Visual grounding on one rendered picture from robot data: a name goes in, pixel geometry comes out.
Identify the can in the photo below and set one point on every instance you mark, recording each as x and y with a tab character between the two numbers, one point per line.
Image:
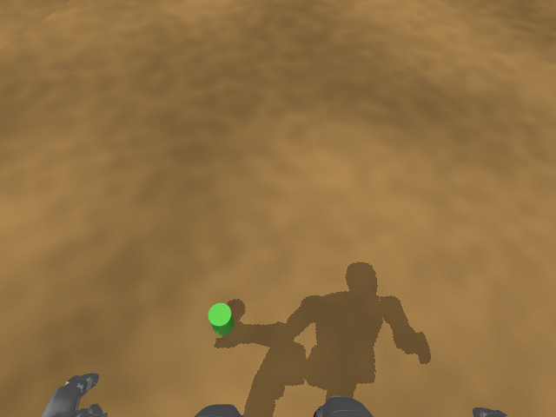
221	318

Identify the left robot hand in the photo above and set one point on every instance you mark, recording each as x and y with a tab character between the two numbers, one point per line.
65	400

